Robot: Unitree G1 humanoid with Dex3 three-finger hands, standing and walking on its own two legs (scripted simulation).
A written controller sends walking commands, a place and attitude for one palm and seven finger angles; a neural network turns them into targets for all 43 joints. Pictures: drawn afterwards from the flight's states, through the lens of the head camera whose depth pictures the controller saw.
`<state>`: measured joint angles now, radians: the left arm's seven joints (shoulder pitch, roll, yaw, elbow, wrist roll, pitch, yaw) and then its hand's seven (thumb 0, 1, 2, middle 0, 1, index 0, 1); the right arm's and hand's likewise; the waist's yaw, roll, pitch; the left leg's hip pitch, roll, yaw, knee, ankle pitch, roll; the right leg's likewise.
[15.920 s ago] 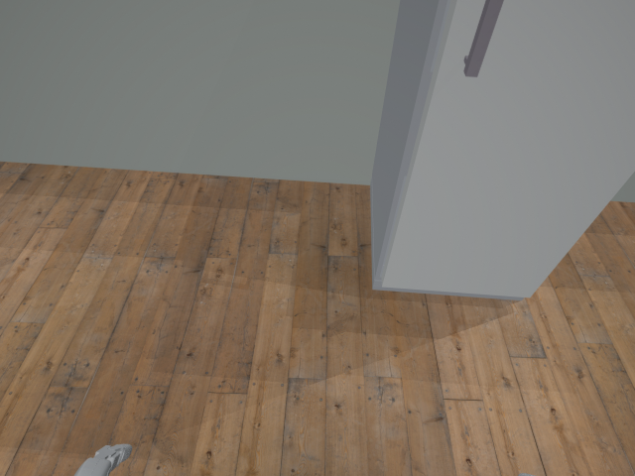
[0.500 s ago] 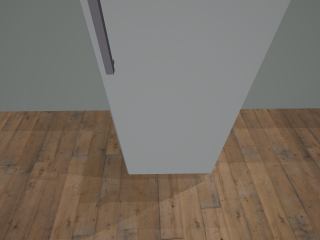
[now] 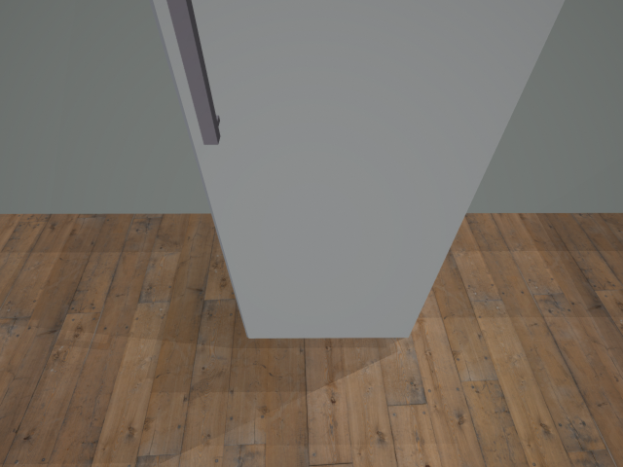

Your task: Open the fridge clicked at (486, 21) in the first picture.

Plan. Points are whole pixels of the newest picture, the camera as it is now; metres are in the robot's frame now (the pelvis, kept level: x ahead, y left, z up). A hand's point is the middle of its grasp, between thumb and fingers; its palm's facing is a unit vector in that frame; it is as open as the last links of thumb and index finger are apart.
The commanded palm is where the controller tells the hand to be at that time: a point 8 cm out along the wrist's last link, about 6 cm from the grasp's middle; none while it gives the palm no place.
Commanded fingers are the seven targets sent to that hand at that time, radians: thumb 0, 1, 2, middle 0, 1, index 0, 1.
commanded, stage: shuffle to correct the standing spot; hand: left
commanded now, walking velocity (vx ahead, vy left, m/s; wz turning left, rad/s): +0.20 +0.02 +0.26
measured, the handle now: (191, 33) +0.56 +0.19 +0.27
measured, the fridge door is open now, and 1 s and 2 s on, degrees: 0 0 0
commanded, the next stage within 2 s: come to a stop and stand still in 0.36 s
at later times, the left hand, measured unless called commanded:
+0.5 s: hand out of the picture +0.09 +0.20 -0.17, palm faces +0.04 -0.98 -0.19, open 7.3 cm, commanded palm none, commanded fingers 0.00 0.90 0.90 -0.20 -0.30 -0.20 -0.30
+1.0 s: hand out of the picture +0.14 +0.20 -0.19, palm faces +0.16 -0.97 -0.21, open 7.3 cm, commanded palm none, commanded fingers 0.00 0.90 0.90 -0.20 -0.30 -0.20 -0.30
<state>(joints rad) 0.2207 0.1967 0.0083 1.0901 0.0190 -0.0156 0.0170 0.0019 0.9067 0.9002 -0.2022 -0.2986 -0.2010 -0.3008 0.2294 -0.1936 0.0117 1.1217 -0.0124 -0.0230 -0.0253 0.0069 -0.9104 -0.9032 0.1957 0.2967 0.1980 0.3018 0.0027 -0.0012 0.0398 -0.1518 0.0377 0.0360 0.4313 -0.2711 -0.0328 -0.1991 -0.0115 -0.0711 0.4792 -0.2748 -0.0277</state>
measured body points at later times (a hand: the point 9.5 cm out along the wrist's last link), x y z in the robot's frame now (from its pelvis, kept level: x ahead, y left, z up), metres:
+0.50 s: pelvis +0.08 +0.02 +0.00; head +0.12 +0.02 +0.45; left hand +0.09 +0.25 -0.16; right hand -0.01 -0.17 -0.15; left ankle +0.00 +0.12 -0.74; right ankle +0.12 -0.09 -0.69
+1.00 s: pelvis +0.08 +0.00 -0.02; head +0.08 +0.02 +0.43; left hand +0.13 +0.25 -0.17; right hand +0.19 -0.24 -0.15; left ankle +0.06 +0.11 -0.74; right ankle +0.19 -0.10 -0.74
